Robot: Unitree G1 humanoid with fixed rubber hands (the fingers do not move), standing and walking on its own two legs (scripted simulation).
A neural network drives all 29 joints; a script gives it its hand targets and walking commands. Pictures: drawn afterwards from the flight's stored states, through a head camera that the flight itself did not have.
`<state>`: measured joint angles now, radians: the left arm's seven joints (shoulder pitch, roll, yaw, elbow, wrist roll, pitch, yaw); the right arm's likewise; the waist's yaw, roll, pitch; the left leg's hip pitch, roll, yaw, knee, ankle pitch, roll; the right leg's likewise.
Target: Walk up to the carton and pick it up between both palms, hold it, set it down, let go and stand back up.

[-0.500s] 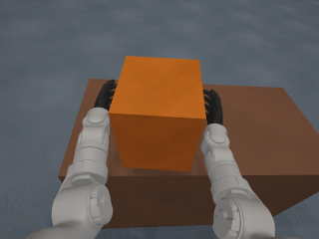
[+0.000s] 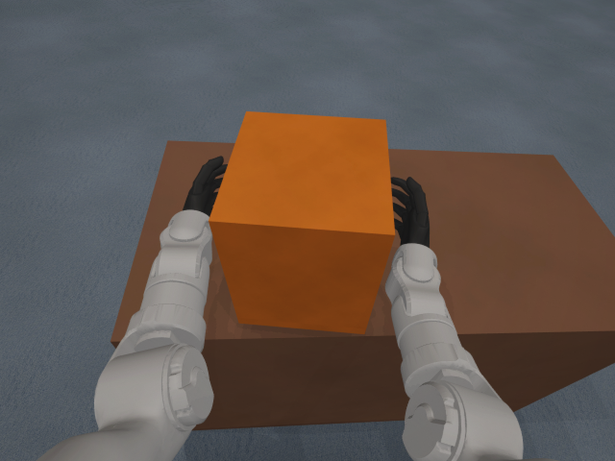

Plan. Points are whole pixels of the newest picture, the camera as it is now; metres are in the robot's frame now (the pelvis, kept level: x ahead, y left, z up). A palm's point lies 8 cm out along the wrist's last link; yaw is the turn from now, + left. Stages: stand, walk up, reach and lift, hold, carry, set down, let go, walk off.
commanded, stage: set down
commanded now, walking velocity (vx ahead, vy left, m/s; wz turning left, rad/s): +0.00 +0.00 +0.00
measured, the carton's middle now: (307, 227) +0.42 +0.00 +0.04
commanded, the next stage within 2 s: none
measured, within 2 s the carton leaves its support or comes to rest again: rests again in 0.80 s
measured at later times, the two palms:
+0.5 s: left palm (204, 221) +0.41 +0.15 +0.06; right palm (410, 248) +0.37 -0.14 +0.07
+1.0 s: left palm (207, 226) +0.42 +0.15 +0.05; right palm (407, 258) +0.37 -0.14 +0.05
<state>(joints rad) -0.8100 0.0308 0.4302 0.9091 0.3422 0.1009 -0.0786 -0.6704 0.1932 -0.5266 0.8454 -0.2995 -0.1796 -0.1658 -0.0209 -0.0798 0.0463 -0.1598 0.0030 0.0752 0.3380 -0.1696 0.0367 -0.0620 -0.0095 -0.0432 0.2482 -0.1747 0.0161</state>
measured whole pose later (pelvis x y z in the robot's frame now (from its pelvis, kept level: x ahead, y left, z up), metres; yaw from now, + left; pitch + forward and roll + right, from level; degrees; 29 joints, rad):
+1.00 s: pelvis +0.00 +0.00 +0.00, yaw +0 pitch +6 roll -1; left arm -0.85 0.04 0.49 1.08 0.40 -0.10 -0.07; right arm -0.67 0.22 -0.68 0.92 -0.44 -0.33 -0.17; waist -0.02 -0.07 0.00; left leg -0.31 0.01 0.08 0.35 -0.15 0.04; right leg -0.21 -0.01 -0.06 0.27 -0.16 0.01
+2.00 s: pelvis -0.01 +0.00 -0.01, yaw +0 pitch +10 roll -1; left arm -0.88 0.09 0.48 1.15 0.38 -0.19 -0.04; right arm -0.73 0.17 -0.62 1.05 -0.39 -0.37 -0.18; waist -0.05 -0.07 -0.02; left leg -0.42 0.03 0.10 0.41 -0.16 0.04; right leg -0.33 0.00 -0.06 0.33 -0.17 0.01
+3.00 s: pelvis -0.03 +0.00 -0.02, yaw -1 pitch +13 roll -2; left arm -1.06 0.42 -0.11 1.26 -0.32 0.01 -0.04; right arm -0.91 -0.16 -0.01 1.02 0.32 0.07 -0.21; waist -0.08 -0.02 -0.16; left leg -0.57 0.03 0.06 0.54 -0.19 0.04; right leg -0.48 0.01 -0.05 0.45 -0.20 0.01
